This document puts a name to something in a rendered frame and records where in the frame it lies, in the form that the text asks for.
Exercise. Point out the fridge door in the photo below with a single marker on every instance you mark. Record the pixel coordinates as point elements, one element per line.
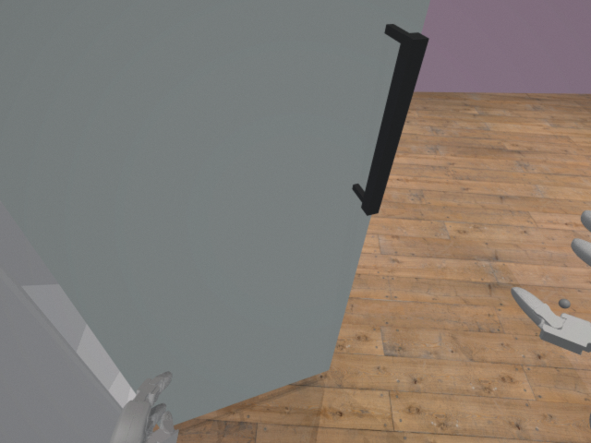
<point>184,168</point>

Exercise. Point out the handle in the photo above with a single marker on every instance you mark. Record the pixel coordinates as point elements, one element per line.
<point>407,67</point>

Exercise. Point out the robot right hand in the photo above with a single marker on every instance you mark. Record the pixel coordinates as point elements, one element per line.
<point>568,332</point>

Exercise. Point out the robot left hand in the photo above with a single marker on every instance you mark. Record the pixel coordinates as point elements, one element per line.
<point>137,418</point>

